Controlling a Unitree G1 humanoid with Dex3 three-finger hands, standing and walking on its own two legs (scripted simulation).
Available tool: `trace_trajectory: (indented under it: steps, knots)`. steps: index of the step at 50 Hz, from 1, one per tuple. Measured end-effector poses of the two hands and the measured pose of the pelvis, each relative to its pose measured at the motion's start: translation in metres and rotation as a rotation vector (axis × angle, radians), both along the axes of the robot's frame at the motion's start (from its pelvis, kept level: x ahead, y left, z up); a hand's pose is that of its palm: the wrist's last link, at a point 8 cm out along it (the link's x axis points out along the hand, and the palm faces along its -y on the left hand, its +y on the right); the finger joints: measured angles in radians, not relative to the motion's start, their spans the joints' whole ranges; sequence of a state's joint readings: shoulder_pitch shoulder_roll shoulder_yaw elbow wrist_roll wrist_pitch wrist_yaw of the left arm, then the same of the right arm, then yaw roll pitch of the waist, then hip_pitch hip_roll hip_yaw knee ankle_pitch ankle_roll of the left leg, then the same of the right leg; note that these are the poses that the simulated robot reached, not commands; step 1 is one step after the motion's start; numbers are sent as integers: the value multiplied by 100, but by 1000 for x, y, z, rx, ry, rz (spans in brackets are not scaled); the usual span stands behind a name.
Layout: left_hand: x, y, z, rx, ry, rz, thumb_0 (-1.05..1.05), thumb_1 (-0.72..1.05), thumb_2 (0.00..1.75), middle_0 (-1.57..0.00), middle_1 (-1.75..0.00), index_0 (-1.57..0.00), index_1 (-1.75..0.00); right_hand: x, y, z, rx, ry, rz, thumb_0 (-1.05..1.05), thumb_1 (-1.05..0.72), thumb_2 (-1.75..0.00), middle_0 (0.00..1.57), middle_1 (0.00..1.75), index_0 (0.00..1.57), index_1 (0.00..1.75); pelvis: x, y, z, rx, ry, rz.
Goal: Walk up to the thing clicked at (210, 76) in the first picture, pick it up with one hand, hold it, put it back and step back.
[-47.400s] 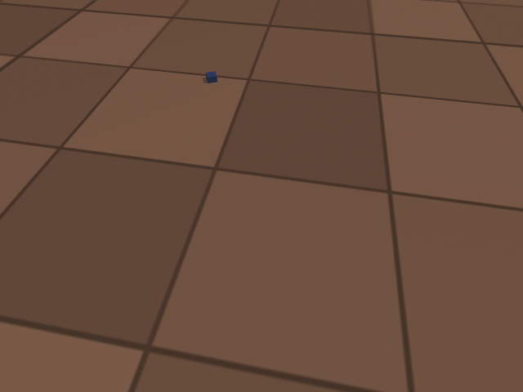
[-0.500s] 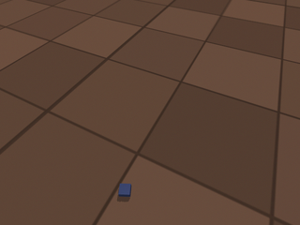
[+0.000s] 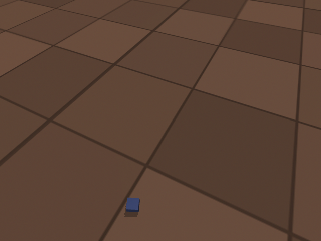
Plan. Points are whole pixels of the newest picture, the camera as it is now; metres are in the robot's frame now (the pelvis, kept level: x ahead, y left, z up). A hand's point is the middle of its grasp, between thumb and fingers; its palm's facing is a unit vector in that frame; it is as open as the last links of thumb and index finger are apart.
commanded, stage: stand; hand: left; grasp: from above
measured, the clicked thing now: (133, 204) +0.43 +0.20 -0.76
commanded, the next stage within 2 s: step back in 0.40 s
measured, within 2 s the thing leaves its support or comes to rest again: neither
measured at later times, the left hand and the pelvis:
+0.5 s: hand out of the picture +0.07 +0.25 -0.16, palm faces +0.01 -0.94 -0.35, open 7.4 cm; pelvis -0.01 +0.00 -0.01, yaw +0 degrees
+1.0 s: hand out of the picture +0.03 +0.29 -0.18, palm faces -0.10 -0.92 -0.37, open 7.4 cm; pelvis -0.09 +0.03 -0.02, yaw -4 degrees
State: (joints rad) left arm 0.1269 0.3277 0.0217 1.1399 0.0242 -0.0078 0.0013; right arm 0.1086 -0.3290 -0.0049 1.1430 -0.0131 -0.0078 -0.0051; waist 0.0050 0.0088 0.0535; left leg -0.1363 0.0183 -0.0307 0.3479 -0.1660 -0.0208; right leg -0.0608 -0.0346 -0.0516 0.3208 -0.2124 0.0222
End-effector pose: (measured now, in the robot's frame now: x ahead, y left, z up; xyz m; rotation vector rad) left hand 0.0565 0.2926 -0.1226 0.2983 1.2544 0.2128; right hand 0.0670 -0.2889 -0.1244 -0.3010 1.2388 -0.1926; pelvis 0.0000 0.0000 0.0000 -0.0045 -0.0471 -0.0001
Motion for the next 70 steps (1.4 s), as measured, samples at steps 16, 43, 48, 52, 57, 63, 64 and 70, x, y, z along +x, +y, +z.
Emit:
trace_trajectory:
  steps: [16,43,48,52,57,63,64,70]
  knots:
    - [4,-3,1,3,5,-8,1,91,90,-20,-30,-20,-30,-1,-5,-1,-1,14,-3,0,-90,-90,21,30,21,30,3,-3,0,1,6,-2]
    - [14,49,-19,31,-96,-73,1,91,90,-20,-30,-20,-30,-62,17,5,-96,20,-12,1,-90,-90,21,30,21,30,-62,37,-19,-16,28,-15]
    - [-19,43,-21,33,-41,-104,1,91,90,-20,-30,-20,-30,-73,19,2,-77,-55,-28,1,-90,-90,21,30,21,30,-82,34,-20,-9,21,-54]
    - [-45,36,-20,44,-23,-120,1,91,90,-20,-30,-20,-30,-87,10,-7,-58,-91,-29,0,-90,-90,21,30,21,30,-103,26,-27,3,16,-75]
    - [-87,22,-11,61,-26,-115,1,91,90,-20,-30,-20,-30,-111,-8,-20,-35,-90,-51,0,-90,-90,21,30,21,30,-128,13,-30,-7,6,-68]
    - [-121,19,11,81,-48,-80,1,91,90,-20,-30,-20,-30,-145,-15,-12,-38,-47,-33,1,-90,-90,21,30,21,30,-152,11,-16,34,21,-52]
    - [-123,20,13,85,-63,-79,1,91,90,-21,-30,-20,-30,-151,-15,-12,-43,-37,-25,1,-90,-90,21,30,21,30,-156,11,-15,34,24,-46]
    - [-137,30,12,90,-158,-74,1,90,90,-20,-30,-20,-30,-181,-10,-13,-72,9,30,1,-90,-90,20,30,21,30,-190,19,-21,22,24,2]
